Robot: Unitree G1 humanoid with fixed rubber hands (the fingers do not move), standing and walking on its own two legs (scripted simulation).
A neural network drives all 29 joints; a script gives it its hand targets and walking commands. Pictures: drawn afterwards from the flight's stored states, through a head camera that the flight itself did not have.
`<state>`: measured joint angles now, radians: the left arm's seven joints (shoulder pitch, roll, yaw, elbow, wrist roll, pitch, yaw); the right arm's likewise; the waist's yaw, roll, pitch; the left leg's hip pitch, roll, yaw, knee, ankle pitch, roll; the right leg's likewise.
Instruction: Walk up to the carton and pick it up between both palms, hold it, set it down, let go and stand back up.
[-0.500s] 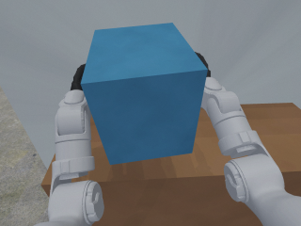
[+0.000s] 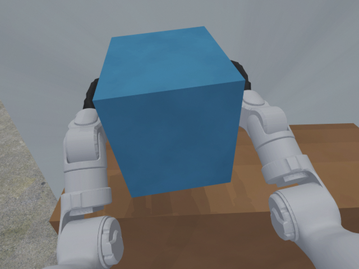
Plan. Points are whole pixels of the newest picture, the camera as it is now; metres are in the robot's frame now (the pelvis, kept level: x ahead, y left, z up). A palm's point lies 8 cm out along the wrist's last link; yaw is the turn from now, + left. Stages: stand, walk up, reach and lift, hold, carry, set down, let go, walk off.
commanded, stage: hold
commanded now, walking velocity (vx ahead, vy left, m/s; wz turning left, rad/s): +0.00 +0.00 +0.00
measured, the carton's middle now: (169, 108) +0.39 +0.01 +0.23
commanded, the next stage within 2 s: none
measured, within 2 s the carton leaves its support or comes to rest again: neither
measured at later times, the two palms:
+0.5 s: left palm (96, 111) +0.36 +0.16 +0.25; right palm (245, 97) +0.36 -0.15 +0.26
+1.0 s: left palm (96, 111) +0.36 +0.16 +0.25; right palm (243, 97) +0.37 -0.14 +0.26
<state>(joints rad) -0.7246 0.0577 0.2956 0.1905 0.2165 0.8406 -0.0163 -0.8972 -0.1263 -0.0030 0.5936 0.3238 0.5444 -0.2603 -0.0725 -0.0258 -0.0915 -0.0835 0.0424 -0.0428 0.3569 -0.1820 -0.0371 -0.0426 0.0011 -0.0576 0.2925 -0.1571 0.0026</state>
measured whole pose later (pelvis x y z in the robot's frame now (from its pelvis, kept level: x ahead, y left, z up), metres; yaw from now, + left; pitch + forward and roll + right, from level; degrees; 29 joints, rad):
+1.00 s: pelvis +0.00 +0.00 +0.00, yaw +0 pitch -5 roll -1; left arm -0.75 0.06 0.30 0.23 0.23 0.85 -0.02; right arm -0.91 -0.13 -0.01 0.63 0.32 0.55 -0.25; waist -0.08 -0.02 -0.11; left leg -0.08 0.04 -0.04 0.35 -0.18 -0.03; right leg -0.05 0.00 -0.05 0.30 -0.16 0.00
